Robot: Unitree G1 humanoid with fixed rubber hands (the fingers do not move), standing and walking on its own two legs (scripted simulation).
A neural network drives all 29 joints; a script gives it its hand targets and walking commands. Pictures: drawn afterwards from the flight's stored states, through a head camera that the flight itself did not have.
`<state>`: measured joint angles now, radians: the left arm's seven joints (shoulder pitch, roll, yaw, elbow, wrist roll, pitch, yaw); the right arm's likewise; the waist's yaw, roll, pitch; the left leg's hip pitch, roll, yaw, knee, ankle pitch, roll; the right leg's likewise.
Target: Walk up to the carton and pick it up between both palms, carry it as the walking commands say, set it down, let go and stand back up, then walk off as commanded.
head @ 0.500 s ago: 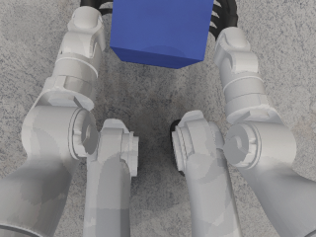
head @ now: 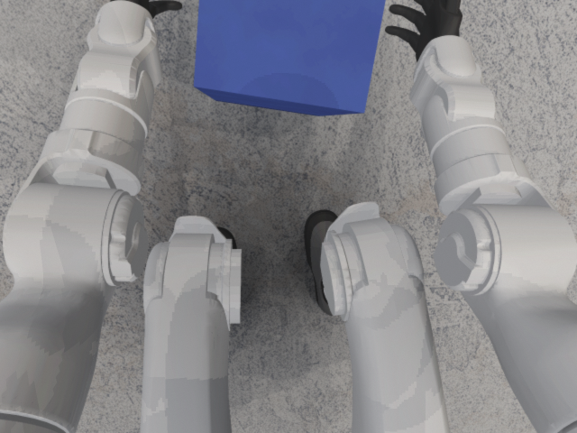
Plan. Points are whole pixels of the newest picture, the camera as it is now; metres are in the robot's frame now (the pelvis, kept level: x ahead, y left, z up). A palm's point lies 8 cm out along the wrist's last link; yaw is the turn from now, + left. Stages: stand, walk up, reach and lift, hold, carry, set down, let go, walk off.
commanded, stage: set down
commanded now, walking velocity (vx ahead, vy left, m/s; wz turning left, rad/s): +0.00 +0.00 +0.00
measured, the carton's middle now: (282, 33) +0.52 -0.03 -0.26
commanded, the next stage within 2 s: let go in 1.50 s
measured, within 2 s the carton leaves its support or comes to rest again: neither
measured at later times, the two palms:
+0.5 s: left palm out of the picture +0.55 +0.13 -0.15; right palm (460, 29) +0.50 -0.20 -0.14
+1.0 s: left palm out of the picture +0.55 +0.15 +0.04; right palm out of the picture +0.51 -0.19 +0.04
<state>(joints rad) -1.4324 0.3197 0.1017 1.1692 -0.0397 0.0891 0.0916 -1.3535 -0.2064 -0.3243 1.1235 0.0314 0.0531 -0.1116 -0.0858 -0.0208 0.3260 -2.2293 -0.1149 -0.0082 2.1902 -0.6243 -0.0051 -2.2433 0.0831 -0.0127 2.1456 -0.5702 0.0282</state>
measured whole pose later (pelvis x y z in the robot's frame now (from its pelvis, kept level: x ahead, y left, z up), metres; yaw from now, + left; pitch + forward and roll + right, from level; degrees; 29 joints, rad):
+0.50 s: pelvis -0.01 +0.00 +0.04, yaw +0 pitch +32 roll -1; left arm -1.43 0.38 0.03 0.87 -0.15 0.20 0.14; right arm -1.32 -0.25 -0.19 0.78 0.19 0.17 -0.19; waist -0.08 -0.01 0.53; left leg -2.04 -0.08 0.00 2.09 -0.60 0.01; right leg -2.06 0.07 -0.01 2.05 -0.55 0.01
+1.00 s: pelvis +0.01 +0.00 +0.15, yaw +1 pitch +46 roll +1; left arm -1.26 0.31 0.19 1.02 0.00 0.18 0.06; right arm -1.15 -0.13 -0.30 0.88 0.04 0.18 -0.16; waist -0.08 -0.01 -0.03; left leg -1.92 -0.08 -0.02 1.61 -0.50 0.00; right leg -1.95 0.08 0.03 1.59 -0.45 0.00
